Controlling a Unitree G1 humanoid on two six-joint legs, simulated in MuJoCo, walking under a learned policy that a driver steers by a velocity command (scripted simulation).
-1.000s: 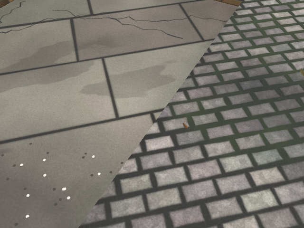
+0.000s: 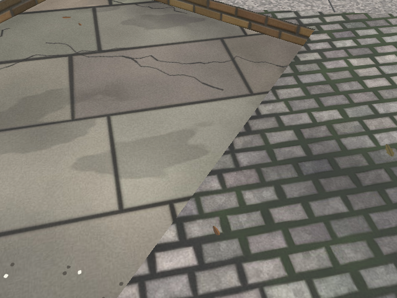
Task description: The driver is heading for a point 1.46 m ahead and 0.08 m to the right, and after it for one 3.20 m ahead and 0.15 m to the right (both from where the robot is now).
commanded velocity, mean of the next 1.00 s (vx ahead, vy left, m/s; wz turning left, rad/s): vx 0.25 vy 0.00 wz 0.00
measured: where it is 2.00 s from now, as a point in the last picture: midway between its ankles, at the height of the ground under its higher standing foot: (172, 211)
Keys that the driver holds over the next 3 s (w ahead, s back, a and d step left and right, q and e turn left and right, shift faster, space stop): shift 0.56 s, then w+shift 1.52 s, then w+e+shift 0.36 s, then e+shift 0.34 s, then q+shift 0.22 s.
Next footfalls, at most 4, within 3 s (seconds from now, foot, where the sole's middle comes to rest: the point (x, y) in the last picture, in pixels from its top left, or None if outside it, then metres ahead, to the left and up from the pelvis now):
0.98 left None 0.19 0.20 -0.77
1.50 right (210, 255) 0.69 -0.03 -0.77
2.06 left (142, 179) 1.15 0.27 -0.91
2.46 right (193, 120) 1.57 0.04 -0.91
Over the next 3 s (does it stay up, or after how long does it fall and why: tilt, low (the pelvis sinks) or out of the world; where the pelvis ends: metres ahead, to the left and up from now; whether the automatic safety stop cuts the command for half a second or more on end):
stays up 1.71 0.05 -0.15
